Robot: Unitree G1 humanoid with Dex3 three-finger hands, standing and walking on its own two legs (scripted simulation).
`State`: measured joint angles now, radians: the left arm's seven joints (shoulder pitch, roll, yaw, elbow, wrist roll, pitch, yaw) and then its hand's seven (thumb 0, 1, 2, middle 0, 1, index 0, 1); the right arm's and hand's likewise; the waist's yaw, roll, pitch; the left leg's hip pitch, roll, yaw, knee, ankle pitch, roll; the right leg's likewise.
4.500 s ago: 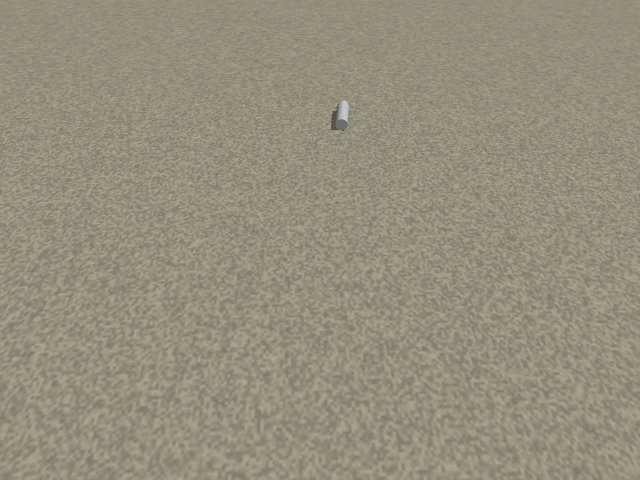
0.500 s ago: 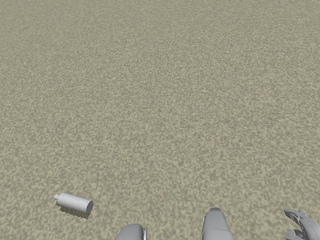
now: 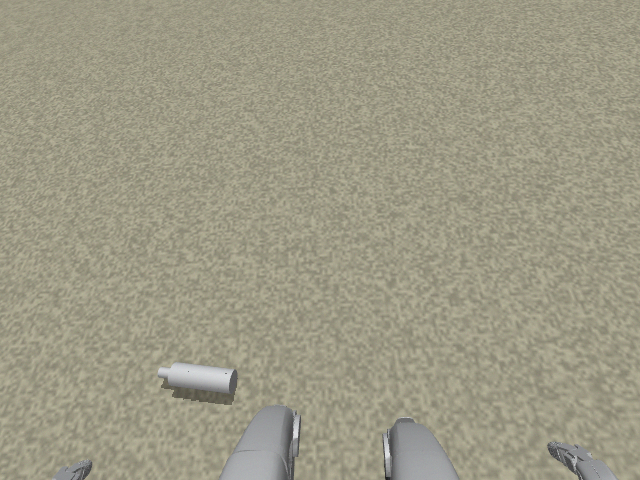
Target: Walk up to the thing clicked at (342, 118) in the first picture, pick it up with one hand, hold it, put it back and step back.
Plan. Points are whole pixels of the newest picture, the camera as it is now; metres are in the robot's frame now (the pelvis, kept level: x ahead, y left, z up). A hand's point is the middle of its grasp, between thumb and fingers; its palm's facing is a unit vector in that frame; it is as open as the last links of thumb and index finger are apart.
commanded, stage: walk up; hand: left
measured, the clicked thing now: (196, 376) +0.42 +0.42 -0.70
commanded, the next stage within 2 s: none
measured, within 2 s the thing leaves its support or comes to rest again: neither
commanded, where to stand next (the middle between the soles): -0.01 +0.23 m, yaw -9 degrees
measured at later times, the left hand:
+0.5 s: hand out of the picture -0.04 +0.50 -0.13, palm faces -0.12 -0.85 -0.51, open 7.4 cm
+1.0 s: hand out of the picture +0.02 +0.54 -0.12, palm faces -0.23 -0.89 -0.38, open 7.4 cm
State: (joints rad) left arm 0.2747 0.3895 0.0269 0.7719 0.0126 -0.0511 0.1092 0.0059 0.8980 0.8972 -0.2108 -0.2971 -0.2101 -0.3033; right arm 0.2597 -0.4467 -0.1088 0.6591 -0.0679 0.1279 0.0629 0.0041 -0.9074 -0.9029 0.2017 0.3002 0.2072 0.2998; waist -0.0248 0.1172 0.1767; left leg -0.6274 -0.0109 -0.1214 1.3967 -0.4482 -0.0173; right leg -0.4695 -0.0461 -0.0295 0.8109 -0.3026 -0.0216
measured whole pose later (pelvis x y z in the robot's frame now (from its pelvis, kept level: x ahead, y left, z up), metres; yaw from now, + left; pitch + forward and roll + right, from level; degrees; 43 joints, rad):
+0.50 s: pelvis -0.11 +0.21 +0.00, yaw -7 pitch -3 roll -2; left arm 0.31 0.38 0.06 0.91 0.03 -0.04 0.05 0.01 0.90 0.90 -0.20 -0.30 -0.20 -0.30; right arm 0.26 -0.40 -0.06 0.76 -0.04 0.08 0.03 0.00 -0.91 -0.90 0.20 0.30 0.21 0.30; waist 0.00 0.11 0.14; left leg -0.45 0.03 0.08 0.88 -0.41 0.05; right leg -0.35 0.08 -0.07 0.80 -0.41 -0.08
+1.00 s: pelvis -0.09 +0.27 +0.03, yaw -12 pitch -2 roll -1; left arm 0.22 0.43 0.06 1.03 0.01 0.01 -0.02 0.01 0.91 0.90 -0.20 -0.30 -0.20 -0.30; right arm 0.28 -0.40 -0.05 0.96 -0.04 -0.04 0.01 0.00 -0.91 -0.90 0.20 0.30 0.21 0.30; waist -0.04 -0.02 0.05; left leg -0.27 0.03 0.09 0.58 -0.28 0.03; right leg -0.35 -0.04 0.04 0.74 -0.40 -0.01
